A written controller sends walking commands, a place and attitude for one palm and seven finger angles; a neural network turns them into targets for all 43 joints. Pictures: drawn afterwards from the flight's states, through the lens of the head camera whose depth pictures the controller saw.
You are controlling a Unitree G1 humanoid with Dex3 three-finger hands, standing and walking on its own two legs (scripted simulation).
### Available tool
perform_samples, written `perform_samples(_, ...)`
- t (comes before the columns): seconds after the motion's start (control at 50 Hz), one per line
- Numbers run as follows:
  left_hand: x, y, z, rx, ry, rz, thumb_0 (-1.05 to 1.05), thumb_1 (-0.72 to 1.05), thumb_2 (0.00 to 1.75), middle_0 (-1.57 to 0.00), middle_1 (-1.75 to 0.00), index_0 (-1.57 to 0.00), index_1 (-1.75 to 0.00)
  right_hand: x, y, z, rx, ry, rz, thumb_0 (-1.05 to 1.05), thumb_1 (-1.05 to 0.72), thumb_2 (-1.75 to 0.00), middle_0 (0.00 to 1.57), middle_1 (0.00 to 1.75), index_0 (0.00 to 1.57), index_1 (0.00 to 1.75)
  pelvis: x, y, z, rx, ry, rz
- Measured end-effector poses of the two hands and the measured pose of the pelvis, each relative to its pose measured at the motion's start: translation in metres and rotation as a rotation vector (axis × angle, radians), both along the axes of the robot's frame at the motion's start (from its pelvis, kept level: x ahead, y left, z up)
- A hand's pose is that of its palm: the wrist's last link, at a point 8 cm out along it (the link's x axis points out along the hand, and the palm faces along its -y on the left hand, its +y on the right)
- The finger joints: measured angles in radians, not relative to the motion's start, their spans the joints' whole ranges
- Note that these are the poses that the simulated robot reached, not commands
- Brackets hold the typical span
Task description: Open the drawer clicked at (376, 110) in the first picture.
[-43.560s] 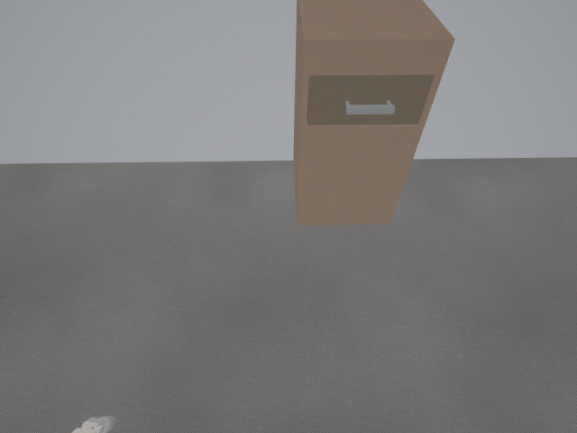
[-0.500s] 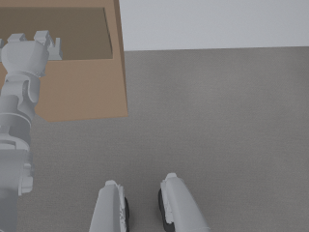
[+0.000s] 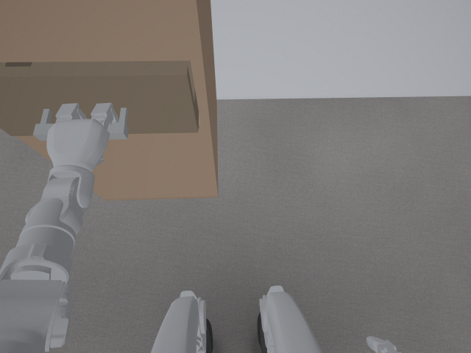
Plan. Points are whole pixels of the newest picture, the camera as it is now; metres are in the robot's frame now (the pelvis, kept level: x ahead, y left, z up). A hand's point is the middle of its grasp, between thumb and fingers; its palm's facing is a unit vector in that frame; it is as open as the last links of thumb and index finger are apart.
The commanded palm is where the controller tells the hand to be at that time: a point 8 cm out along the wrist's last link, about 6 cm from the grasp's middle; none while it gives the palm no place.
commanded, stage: pull the drawer open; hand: left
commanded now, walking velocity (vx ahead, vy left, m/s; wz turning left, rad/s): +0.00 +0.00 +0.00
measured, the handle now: (84, 122) +0.51 +0.27 -0.02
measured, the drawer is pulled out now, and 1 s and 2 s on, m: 0.02 0.09 0.15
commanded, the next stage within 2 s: none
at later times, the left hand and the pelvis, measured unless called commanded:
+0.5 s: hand (92, 173) +0.42 +0.25 -0.04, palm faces -0.03 -0.04 -1.00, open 5.6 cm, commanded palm +0.38 +0.27 +0.00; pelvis -0.01 +0.00 +0.00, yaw +0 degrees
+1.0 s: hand (89, 190) +0.39 +0.25 -0.04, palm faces -0.03 -0.03 -1.00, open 5.6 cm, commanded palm +0.34 +0.26 +0.00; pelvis -0.02 +0.00 +0.00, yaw +0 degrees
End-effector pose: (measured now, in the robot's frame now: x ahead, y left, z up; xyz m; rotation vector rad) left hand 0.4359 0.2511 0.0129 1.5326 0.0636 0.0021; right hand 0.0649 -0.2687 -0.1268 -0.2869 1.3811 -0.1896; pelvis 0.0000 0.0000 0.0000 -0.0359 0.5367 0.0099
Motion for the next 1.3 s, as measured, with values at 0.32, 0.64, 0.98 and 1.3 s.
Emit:
perform_samples(0.32, -0.028, 0.000, -0.001, -0.004, -0.015, 0.002, 0.01, 0.74, 0.81, -0.30, -1.35, -0.39, -1.35, 0.013, -0.001, 0.005, 0.002, -0.025, 0.015, 0.00, -0.91, -0.89, 0.20, 0.30, 0.20, 0.30, 0.002, -0.001, 0.004, 0.004, -0.031, 0.001)
perform_samples(0.64, -0.049, -0.001, -0.001, 0.000, -0.017, 0.005, 0.00, 0.74, 0.81, -0.30, -1.35, -0.38, -1.35, -0.006, 0.001, -0.001, 0.014, -0.032, -0.003, 0.00, -0.90, -0.89, 0.20, 0.30, 0.20, 0.30, -0.013, -0.001, 0.001, 0.011, -0.050, -0.002)
perform_samples(0.98, -0.069, -0.001, -0.001, 0.005, -0.013, 0.013, 0.00, 0.74, 0.81, -0.31, -1.35, -0.38, -1.35, -0.001, 0.000, -0.002, 0.018, -0.069, 0.009, 0.00, -0.91, -0.89, 0.20, 0.30, 0.20, 0.30, -0.019, -0.004, 0.001, 0.016, -0.062, 0.000)
perform_samples(1.3, -0.090, -0.002, -0.001, 0.007, -0.019, 0.022, 0.00, 0.74, 0.81, -0.30, -1.35, -0.38, -1.35, 0.025, 0.000, 0.001, 0.027, -0.115, 0.033, 0.00, -0.91, -0.89, 0.20, 0.30, 0.20, 0.30, -0.013, -0.008, 0.004, 0.020, -0.074, 0.002)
